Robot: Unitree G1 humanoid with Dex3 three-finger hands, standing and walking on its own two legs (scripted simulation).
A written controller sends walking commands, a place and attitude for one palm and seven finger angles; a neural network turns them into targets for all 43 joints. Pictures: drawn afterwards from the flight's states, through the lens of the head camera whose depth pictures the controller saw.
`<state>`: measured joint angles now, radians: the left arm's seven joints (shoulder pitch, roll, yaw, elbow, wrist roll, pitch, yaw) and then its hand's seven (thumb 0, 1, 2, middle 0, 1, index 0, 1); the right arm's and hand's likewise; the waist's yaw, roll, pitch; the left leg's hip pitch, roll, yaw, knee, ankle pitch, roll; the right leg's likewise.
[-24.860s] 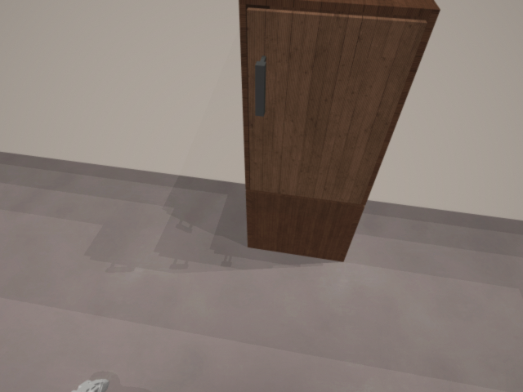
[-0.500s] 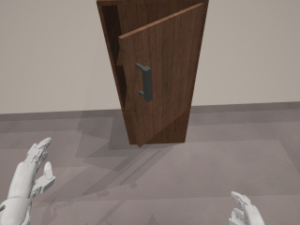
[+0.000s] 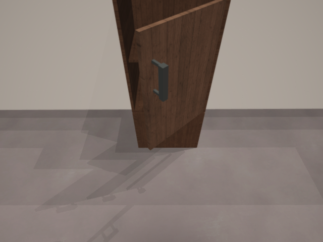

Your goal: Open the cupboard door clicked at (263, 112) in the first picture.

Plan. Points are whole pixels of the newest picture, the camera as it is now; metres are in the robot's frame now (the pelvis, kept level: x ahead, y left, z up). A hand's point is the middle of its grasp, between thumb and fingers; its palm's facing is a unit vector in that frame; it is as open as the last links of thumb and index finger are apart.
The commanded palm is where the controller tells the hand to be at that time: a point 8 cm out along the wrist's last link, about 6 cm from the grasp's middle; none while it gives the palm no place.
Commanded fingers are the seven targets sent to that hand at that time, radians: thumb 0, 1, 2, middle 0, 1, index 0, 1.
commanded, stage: let the arm hang, fingers relaxed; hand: left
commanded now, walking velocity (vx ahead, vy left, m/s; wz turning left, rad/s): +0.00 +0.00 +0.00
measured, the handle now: (159, 80) +0.59 +0.05 +0.07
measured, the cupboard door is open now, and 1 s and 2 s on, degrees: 42 42 42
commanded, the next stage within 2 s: look to check the result in 0.50 s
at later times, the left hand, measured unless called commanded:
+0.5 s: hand out of the picture +0.01 +0.16 -0.17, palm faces +0.04 -0.98 -0.18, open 7.3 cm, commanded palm none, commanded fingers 0.00 0.90 0.90 -0.20 -0.30 -0.20 -0.30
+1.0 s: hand out of the picture +0.03 +0.14 -0.17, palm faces +0.04 -0.99 -0.17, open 7.4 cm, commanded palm none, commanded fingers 0.00 0.90 0.90 -0.20 -0.30 -0.20 -0.30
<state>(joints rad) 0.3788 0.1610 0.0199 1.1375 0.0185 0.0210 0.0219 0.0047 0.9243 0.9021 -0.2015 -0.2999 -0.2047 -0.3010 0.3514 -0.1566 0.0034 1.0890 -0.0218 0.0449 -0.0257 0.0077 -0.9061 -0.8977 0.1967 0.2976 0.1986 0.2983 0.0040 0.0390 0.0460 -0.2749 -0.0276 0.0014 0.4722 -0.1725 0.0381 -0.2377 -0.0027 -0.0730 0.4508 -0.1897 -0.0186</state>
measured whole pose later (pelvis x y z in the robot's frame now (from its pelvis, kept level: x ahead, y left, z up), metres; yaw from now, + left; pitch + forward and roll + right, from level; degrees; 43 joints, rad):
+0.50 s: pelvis +0.02 +0.00 +0.00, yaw +0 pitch -1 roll +0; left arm 0.29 0.12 0.03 1.13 0.02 0.00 0.03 0.01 0.92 0.90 -0.20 -0.30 -0.20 -0.30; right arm 0.33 -0.12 0.00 1.11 -0.02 0.01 -0.03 0.00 -0.91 -0.90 0.20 0.30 0.20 0.30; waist -0.01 0.01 0.02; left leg -0.25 -0.03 0.01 0.44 -0.18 0.04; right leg -0.23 -0.01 -0.06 0.46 -0.21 -0.02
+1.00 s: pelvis +0.04 -0.01 +0.00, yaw +0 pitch -1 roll +0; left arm 0.29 0.11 0.01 1.16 0.01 -0.01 0.03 0.00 0.91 0.90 -0.20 -0.30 -0.20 -0.30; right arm 0.28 -0.12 0.01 1.14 -0.02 0.01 -0.04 0.00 -0.91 -0.90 0.20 0.30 0.20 0.30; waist 0.00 0.01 0.04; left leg -0.19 -0.02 0.00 0.41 -0.21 0.02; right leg -0.17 0.00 -0.07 0.42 -0.23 -0.03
